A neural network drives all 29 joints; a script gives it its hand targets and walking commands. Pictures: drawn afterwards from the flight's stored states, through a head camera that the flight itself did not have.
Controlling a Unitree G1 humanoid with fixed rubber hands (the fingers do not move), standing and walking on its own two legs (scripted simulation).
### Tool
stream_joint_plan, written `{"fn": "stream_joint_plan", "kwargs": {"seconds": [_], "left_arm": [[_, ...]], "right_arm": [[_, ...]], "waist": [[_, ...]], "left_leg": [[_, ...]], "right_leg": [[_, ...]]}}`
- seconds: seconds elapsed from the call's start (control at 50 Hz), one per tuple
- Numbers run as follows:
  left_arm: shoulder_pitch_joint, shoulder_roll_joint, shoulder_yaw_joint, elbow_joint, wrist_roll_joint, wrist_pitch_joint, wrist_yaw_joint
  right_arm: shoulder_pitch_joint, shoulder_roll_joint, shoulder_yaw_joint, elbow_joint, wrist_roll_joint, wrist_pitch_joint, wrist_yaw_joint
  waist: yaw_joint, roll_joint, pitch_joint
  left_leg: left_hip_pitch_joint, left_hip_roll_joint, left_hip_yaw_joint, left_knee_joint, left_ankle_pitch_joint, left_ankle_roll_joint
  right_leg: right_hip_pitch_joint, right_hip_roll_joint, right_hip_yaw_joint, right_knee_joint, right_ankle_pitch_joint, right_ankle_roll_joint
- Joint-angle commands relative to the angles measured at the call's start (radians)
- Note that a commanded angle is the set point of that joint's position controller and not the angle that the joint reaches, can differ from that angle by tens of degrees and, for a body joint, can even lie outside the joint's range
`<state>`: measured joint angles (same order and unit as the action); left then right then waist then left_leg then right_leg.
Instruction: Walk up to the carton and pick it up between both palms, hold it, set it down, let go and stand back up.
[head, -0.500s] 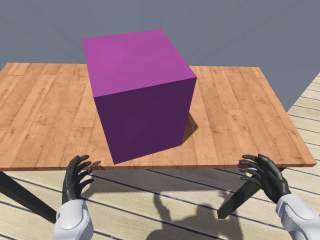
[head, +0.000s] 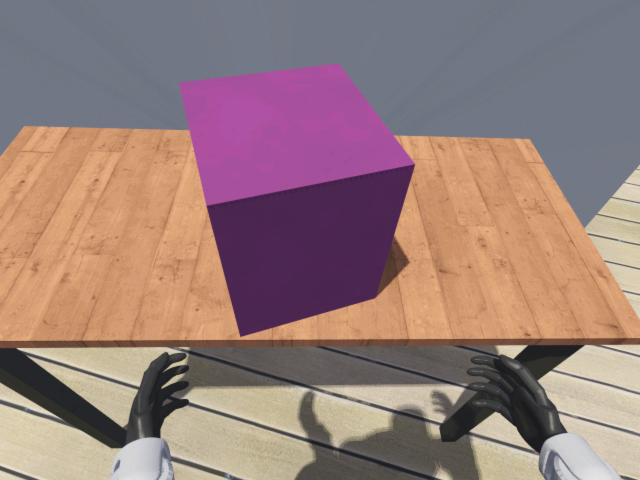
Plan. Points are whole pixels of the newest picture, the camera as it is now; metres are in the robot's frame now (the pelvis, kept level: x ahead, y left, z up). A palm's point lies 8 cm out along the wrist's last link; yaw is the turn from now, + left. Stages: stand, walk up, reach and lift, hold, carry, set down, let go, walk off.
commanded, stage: set down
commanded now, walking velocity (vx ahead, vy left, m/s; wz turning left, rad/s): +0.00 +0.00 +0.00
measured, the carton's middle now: (288, 203) +0.42 +0.08 +0.11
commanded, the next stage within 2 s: let go in 0.96 s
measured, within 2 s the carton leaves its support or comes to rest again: neither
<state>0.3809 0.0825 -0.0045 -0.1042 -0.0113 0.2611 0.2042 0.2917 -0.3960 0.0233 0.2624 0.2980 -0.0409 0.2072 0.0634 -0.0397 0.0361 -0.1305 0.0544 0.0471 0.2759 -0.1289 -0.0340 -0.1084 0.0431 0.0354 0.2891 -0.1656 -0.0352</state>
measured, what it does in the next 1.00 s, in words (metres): stands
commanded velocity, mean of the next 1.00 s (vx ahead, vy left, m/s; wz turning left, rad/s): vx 0.00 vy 0.00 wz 0.00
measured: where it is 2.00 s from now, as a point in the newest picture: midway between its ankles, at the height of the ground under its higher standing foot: outside the picture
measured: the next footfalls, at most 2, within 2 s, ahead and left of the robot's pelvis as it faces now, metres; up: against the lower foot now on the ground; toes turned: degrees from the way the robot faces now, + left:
none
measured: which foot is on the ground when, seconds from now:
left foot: down 0.00-1.00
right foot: down 0.00-1.00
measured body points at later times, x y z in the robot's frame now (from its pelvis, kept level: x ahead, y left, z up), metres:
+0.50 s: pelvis +0.00 +0.01 +0.00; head +0.03 +0.03 +0.45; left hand +0.17 +0.23 -0.06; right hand +0.18 -0.21 -0.06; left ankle +0.01 +0.14 -0.75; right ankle -0.01 -0.10 -0.75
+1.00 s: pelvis +0.01 +0.02 +0.00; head +0.03 +0.03 +0.44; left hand +0.18 +0.25 -0.09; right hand +0.18 -0.19 -0.10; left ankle +0.01 +0.14 -0.75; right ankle -0.01 -0.10 -0.75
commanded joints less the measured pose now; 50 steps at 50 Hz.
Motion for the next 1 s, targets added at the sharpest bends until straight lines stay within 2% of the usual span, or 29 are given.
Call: {"fn": "stream_joint_plan", "kwargs": {"seconds": [0.0,0.04,0.08,0.14,0.16,0.18,0.22,0.24,0.3,0.32,0.34,0.36,0.42,0.5,0.52,0.56,0.58,0.6,0.62,0.64,0.68,0.7,0.72,0.74,0.76,0.84,0.86,0.98], "left_arm": [[-0.046,0.036,0.0,-0.156,0.008,-0.051,-0.007],[-0.056,0.051,0.014,-0.12,0.005,-0.057,-0.018],[-0.068,0.05,0.011,-0.124,0.004,-0.07,-0.017],[-0.067,0.08,0.026,-0.035,0.003,-0.09,-0.044],[-0.083,0.085,0.024,-0.098,-0.009,-0.107,-0.038],[-0.066,0.082,0.018,-0.017,-0.005,-0.111,-0.046],[-0.072,0.107,0.033,0.005,-0.011,-0.129,-0.064],[-0.086,0.109,0.033,-0.024,-0.015,-0.14,-0.064],[-0.084,0.127,0.041,0.059,-0.014,-0.149,-0.084],[-0.095,0.129,0.046,0.054,-0.015,-0.15,-0.084],[-0.089,0.134,0.044,0.095,-0.014,-0.146,-0.091],[-0.104,0.141,0.045,0.074,-0.019,-0.148,-0.093],[-0.122,0.156,0.041,0.114,-0.019,-0.145,-0.101],[-0.133,0.169,0.036,0.206,-0.019,-0.137,-0.12],[-0.147,0.173,0.039,0.204,-0.018,-0.137,-0.121],[-0.167,0.185,0.031,0.202,-0.026,-0.141,-0.122],[-0.174,0.187,0.026,0.237,-0.026,-0.138,-0.129],[-0.183,0.192,0.026,0.21,-0.028,-0.143,-0.126],[-0.165,0.191,0.019,0.318,-0.02,-0.13,-0.145],[-0.192,0.202,0.035,0.291,-0.016,-0.135,-0.148],[-0.206,0.204,0.027,0.275,-0.022,-0.142,-0.146],[-0.199,0.204,0.022,0.306,-0.023,-0.141,-0.15],[-0.213,0.213,0.025,0.284,-0.029,-0.147,-0.15],[-0.206,0.213,0.021,0.331,-0.027,-0.145,-0.156],[-0.215,0.221,0.029,0.339,-0.026,-0.148,-0.16],[-0.22,0.231,0.029,0.395,-0.019,-0.159,-0.177],[-0.222,0.235,0.032,0.398,-0.016,-0.162,-0.179],[-0.249,0.239,0.025,0.453,-0.016,-0.177,-0.185]], "right_arm": [[-0.045,-0.171,-0.093,-0.109,-0.023,-0.046,0.0],[-0.049,-0.159,-0.09,-0.088,-0.04,-0.045,-0.003],[-0.055,-0.142,-0.086,-0.077,-0.05,-0.052,-0.002],[-0.054,-0.11,-0.072,-0.053,-0.086,-0.064,-0.021],[-0.075,-0.117,-0.078,-0.107,-0.081,-0.081,-0.022],[-0.048,-0.095,-0.074,-0.045,-0.097,-0.083,-0.03],[-0.046,-0.073,-0.07,-0.051,-0.119,-0.102,-0.05],[-0.058,-0.072,-0.072,-0.065,-0.117,-0.116,-0.056],[-0.048,-0.041,-0.064,-0.019,-0.148,-0.127,-0.078],[-0.06,-0.039,-0.064,-0.018,-0.15,-0.13,-0.081],[-0.053,-0.025,-0.061,0.008,-0.162,-0.132,-0.089],[-0.066,-0.023,-0.063,-0.008,-0.164,-0.138,-0.094],[-0.07,-0.004,-0.058,0.035,-0.175,-0.14,-0.108],[-0.079,0.022,-0.067,0.119,-0.208,-0.144,-0.121],[-0.094,0.023,-0.068,0.124,-0.212,-0.144,-0.123],[-0.114,0.034,-0.071,0.121,-0.219,-0.148,-0.129],[-0.111,0.043,-0.069,0.158,-0.231,-0.146,-0.134],[-0.124,0.039,-0.074,0.142,-0.233,-0.156,-0.135],[-0.105,0.063,-0.06,0.221,-0.255,-0.147,-0.145],[-0.124,0.063,-0.065,0.221,-0.254,-0.152,-0.147],[-0.148,0.06,-0.079,0.226,-0.256,-0.167,-0.149],[-0.146,0.064,-0.081,0.242,-0.266,-0.17,-0.152],[-0.157,0.066,-0.088,0.227,-0.27,-0.178,-0.154],[-0.151,0.076,-0.085,0.267,-0.279,-0.177,-0.159],[-0.16,0.08,-0.084,0.272,-0.285,-0.183,-0.162],[-0.162,0.091,-0.088,0.334,-0.294,-0.201,-0.174],[-0.167,0.093,-0.085,0.341,-0.293,-0.208,-0.176],[-0.185,0.109,-0.097,0.396,-0.316,-0.23,-0.18]], "waist": [[-0.019,0.008,-0.114],[-0.017,-0.006,-0.104],[-0.012,0.021,-0.105],[-0.02,-0.025,-0.098],[-0.005,-0.022,-0.136],[-0.022,-0.031,-0.095],[-0.021,-0.046,-0.116],[-0.014,-0.028,-0.135],[-0.021,-0.038,-0.111],[-0.011,-0.028,-0.11],[-0.017,-0.027,-0.102],[-0.01,-0.017,-0.117],[-0.01,0.014,-0.117],[-0.024,0.028,-0.104],[-0.018,0.034,-0.103],[-0.024,0.032,-0.114],[-0.033,0.041,-0.104],[-0.023,0.052,-0.136],[-0.046,0.038,-0.09],[-0.025,0.058,-0.114],[-0.033,0.059,-0.131],[-0.044,0.051,-0.123],[-0.041,0.044,-0.139],[-0.052,0.04,-0.126],[-0.045,0.042,-0.128],[-0.054,0.05,-0.121],[-0.048,0.059,-0.127],[-0.061,0.049,-0.102]], "left_leg": [[0.19,-0.034,-0.006,0.014,0.176,0.029],[0.16,-0.035,-0.003,0.006,0.141,0.034],[0.148,-0.037,-0.005,0.008,0.151,0.029],[0.134,-0.049,0.007,0.023,0.147,0.036],[0.13,-0.044,0.004,0.025,0.17,0.035],[0.115,-0.05,0.009,0.029,0.147,0.037],[0.107,-0.055,0.015,0.038,0.159,0.04],[0.107,-0.053,0.013,0.038,0.168,0.036],[0.096,-0.057,0.02,0.038,0.134,0.04],[0.092,-0.054,0.02,0.032,0.124,0.04],[0.093,-0.057,0.024,0.037,0.119,0.041],[0.1,-0.056,0.023,0.04,0.133,0.038],[0.111,-0.052,0.02,0.045,0.133,0.033],[0.128,-0.044,0.017,0.054,0.121,0.03],[0.123,-0.042,0.015,0.052,0.115,0.029],[0.121,-0.04,0.014,0.06,0.114,0.027],[0.119,-0.04,0.014,0.063,0.108,0.023],[0.134,-0.035,0.011,0.069,0.134,0.018],[0.143,-0.041,0.016,0.081,0.131,0.017],[0.142,-0.038,0.016,0.076,0.142,0.015],[0.155,-0.031,0.007,0.085,0.163,0.01],[0.153,-0.03,0.005,0.085,0.152,0.011],[0.146,-0.03,0.004,0.086,0.15,0.012],[0.148,-0.032,0.005,0.09,0.147,0.011],[0.151,-0.032,0.007,0.092,0.161,0.011],[0.177,-0.037,0.007,0.106,0.219,-0.001],[0.182,-0.037,0.007,0.108,0.234,-0.002],[0.168,-0.037,0.009,0.11,0.202,0.0]], "right_leg": [[-0.132,-0.012,-0.003,-0.085,0.079,-0.027],[-0.124,-0.015,-0.004,-0.083,0.062,-0.021],[-0.127,-0.015,-0.008,-0.075,0.066,-0.025],[-0.113,-0.024,0.001,-0.078,0.098,-0.009],[-0.099,-0.017,-0.007,-0.065,0.117,-0.009],[-0.106,-0.026,0.003,-0.069,0.109,-0.005],[-0.086,-0.033,0.008,-0.064,0.149,0.007],[-0.082,-0.029,0.001,-0.055,0.157,0.008],[-0.085,-0.034,0.002,-0.056,0.134,0.014],[-0.087,-0.032,-0.003,-0.052,0.116,0.011],[-0.086,-0.035,-0.002,-0.05,0.117,0.013],[-0.087,-0.031,-0.009,-0.045,0.119,0.013],[-0.1,-0.03,-0.012,-0.04,0.1,0.009],[-0.118,-0.023,-0.026,-0.033,0.076,0.007],[-0.114,-0.02,-0.032,-0.029,0.066,0.005],[-0.113,-0.02,-0.032,-0.022,0.067,0.008],[-0.12,-0.021,-0.033,-0.02,0.066,0.01],[-0.122,-0.015,-0.041,-0.011,0.077,0.008],[-0.134,-0.022,-0.031,-0.021,0.081,0.012],[-0.125,-0.018,-0.041,-0.013,0.081,0.009],[-0.124,-0.009,-0.055,-0.005,0.086,0.007],[-0.121,-0.009,-0.054,-0.004,0.088,0.011],[-0.116,-0.009,-0.056,0.0,0.09,0.014],[-0.117,-0.01,-0.053,0.002,0.096,0.017],[-0.117,-0.01,-0.056,0.004,0.103,0.016],[-0.108,-0.008,-0.061,0.005,0.141,0.016],[-0.102,-0.007,-0.06,0.008,0.148,0.015],[-0.105,-0.012,-0.06,0.012,0.119,0.02]]}}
